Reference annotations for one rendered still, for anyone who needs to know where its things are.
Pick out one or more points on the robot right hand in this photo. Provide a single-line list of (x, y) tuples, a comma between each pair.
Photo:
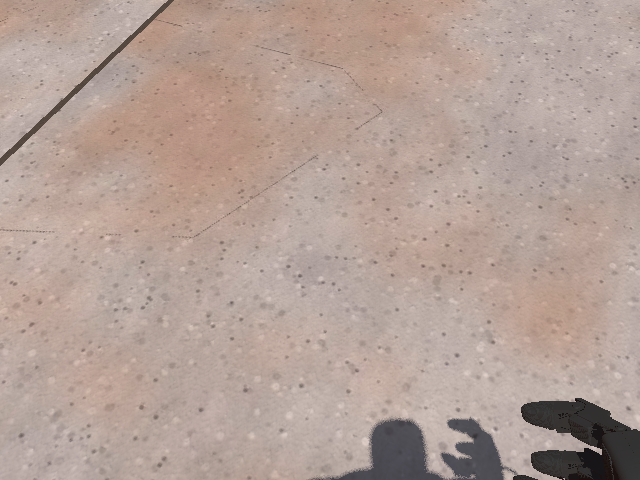
[(591, 424)]

